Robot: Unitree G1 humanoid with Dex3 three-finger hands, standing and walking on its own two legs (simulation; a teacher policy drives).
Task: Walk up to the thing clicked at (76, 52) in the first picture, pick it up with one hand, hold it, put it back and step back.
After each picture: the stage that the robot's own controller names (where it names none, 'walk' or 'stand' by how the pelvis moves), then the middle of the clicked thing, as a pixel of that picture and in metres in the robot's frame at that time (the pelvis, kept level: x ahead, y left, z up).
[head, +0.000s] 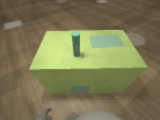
stand; (76, 45) +0.65 +0.19 +0.00
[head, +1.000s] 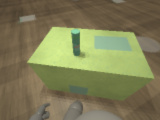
stand; (76, 44) +0.61 +0.21 +0.03
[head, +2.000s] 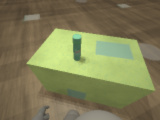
stand; (77, 48) +0.59 +0.17 +0.02
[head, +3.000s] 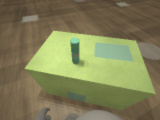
stand; (75, 52) +0.55 +0.17 +0.00
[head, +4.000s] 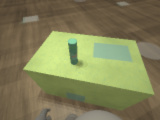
stand; (73, 53) +0.54 +0.19 +0.00
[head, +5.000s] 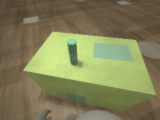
stand; (73, 53) +0.54 +0.20 +0.00
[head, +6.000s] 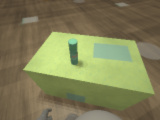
stand; (73, 53) +0.54 +0.19 +0.00
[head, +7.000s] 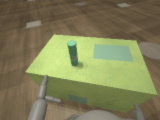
rise first; (73, 54) +0.53 +0.22 +0.00
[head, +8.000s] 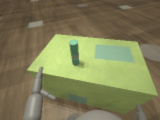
go down; (74, 53) +0.55 +0.20 +0.01
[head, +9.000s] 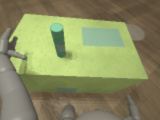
go down; (59, 43) +0.52 +0.21 +0.06
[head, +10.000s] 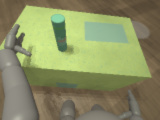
close in; (60, 36) +0.54 +0.20 +0.07
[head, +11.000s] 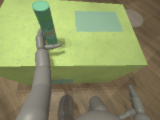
close; (48, 28) +0.56 +0.22 +0.10
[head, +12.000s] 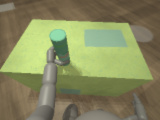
lift; (62, 51) +0.41 +0.18 +0.13
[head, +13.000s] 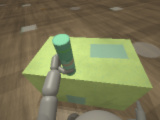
lift; (66, 58) +0.31 +0.15 +0.21
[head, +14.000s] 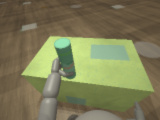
hold; (67, 62) +0.31 +0.15 +0.18
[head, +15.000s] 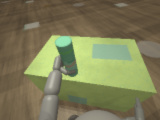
hold; (69, 60) +0.32 +0.15 +0.19
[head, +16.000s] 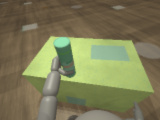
crouch; (67, 60) +0.31 +0.16 +0.19
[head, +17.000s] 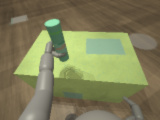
crouch; (59, 43) +0.43 +0.20 +0.19
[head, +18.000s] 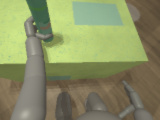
lower; (42, 21) +0.55 +0.21 +0.12
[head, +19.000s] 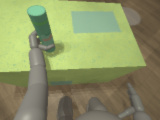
lower; (44, 34) +0.52 +0.22 +0.10
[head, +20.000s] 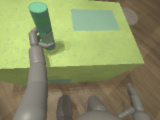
lower; (45, 31) +0.53 +0.21 +0.10
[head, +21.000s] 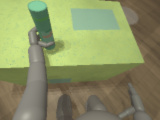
lower; (45, 30) +0.53 +0.21 +0.11
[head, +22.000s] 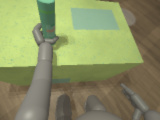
loosen; (48, 25) +0.56 +0.21 +0.11
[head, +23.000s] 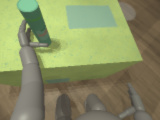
withdraw; (39, 28) +0.53 +0.22 +0.11
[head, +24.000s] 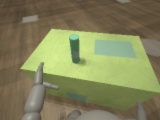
sink last; (75, 50) +0.53 +0.18 +0.05
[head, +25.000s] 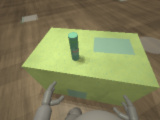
stand; (74, 48) +0.55 +0.19 +0.05
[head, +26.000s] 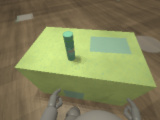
stand; (70, 47) +0.54 +0.20 +0.06
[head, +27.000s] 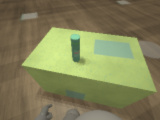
stand; (75, 49) +0.55 +0.18 +0.03
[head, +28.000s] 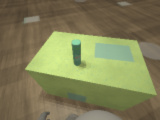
stand; (76, 53) +0.53 +0.17 +0.00
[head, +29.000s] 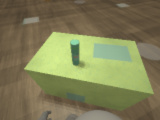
stand; (75, 53) +0.54 +0.18 +0.00
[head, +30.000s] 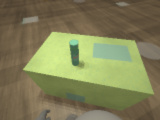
stand; (74, 54) +0.53 +0.18 +0.00
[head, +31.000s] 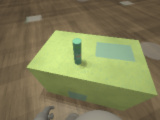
walk; (77, 52) +0.54 +0.17 +0.00
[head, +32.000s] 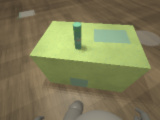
walk; (77, 37) +0.68 +0.20 +0.03
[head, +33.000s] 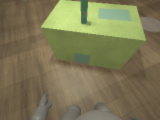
walk; (84, 11) +0.99 +0.15 +0.03
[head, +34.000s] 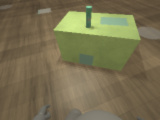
stand; (88, 17) +1.16 +0.16 +0.02
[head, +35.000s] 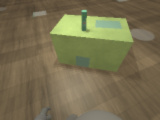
stand; (83, 21) +1.15 +0.18 +0.00
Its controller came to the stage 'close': yes
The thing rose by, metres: 0.21
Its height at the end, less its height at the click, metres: +0.00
